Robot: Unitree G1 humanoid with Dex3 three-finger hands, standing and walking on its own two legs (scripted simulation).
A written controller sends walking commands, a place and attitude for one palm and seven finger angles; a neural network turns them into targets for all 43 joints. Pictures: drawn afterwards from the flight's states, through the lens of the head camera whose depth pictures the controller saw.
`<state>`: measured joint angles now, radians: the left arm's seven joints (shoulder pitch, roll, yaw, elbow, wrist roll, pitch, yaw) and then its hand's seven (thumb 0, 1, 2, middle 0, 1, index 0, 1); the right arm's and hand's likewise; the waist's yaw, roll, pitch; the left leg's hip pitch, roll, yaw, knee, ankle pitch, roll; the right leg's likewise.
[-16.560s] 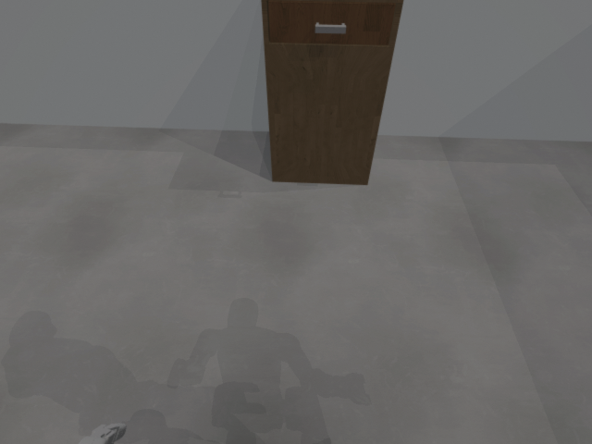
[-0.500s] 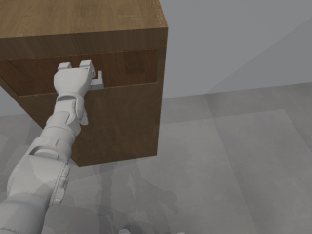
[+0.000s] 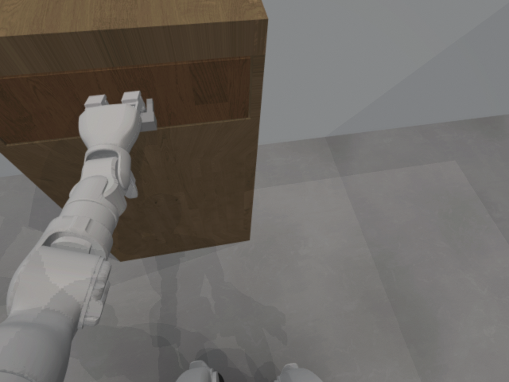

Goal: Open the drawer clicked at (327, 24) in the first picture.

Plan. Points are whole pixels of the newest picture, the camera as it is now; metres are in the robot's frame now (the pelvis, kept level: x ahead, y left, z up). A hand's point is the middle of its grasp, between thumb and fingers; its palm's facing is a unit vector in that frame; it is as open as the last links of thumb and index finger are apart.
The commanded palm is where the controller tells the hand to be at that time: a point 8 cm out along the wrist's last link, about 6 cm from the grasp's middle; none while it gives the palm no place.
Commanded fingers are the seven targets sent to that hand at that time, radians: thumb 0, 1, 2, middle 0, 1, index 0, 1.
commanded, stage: lower the fingers behind the handle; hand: left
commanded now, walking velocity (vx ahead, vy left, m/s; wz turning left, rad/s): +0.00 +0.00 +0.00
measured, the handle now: (122, 115) +0.56 +0.18 +0.05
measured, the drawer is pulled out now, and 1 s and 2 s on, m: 0.00 0.00 0.02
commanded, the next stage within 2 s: close the thumb around the handle in 0.20 s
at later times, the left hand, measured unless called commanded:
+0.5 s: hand (124, 146) +0.51 +0.18 +0.03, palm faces -0.04 -0.05 -1.00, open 12.8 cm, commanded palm +0.49 +0.19 +0.08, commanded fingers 0.00 0.12 0.56 -0.34 -1.27 -0.34 -1.27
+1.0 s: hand (125, 146) +0.51 +0.18 +0.03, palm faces -0.04 -0.05 -1.00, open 5.5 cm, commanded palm +0.49 +0.19 +0.08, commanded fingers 0.00 0.90 0.90 -0.40 -1.35 -0.40 -1.35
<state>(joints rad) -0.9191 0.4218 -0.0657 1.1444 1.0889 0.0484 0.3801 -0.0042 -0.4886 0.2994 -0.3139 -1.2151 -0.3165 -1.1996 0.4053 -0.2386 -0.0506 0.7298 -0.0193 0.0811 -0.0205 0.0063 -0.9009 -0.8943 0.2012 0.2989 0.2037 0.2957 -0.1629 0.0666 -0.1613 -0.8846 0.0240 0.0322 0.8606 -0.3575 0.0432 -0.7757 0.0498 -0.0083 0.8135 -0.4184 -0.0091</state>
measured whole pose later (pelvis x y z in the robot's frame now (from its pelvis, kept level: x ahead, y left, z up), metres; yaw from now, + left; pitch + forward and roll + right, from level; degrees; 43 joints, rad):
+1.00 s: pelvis +0.01 +0.00 +0.01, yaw +0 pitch +20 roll -2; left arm -0.86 0.40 -0.06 1.11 1.08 0.07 0.36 0.00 0.73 0.81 -0.35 -1.33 -0.41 -1.34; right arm 0.38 -0.23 -0.05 0.72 -0.01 0.11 -0.02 0.01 -0.90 -0.89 0.20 0.30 0.20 0.30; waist -0.15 0.07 -0.17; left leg -0.81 0.03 0.04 0.81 -0.36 0.04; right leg -0.70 0.05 0.00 0.76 -0.42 -0.01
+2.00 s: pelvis +0.01 -0.01 +0.01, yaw +0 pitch +19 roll -1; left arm -0.80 0.39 -0.06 1.08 1.08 0.06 0.37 -0.01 0.73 0.82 -0.33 -1.34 -0.41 -1.35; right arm 0.35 -0.24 -0.06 0.72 -0.01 0.11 -0.02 0.01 -0.90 -0.89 0.20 0.30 0.20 0.30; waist -0.14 0.06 -0.16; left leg -0.77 0.02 0.04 0.80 -0.35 0.03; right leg -0.67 0.05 0.00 0.76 -0.42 -0.02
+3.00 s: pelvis +0.01 -0.01 +0.02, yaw -1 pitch +16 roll -1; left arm -0.56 0.34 -0.08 0.85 1.05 0.09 0.38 0.01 0.74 0.79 -0.30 -1.34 -0.40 -1.35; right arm 0.36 -0.23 -0.07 0.70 0.00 0.13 -0.02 0.01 -0.90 -0.89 0.20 0.30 0.20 0.30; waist -0.09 0.06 -0.16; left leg -0.67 0.03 0.06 0.74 -0.34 0.03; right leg -0.59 0.05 0.03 0.72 -0.40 -0.02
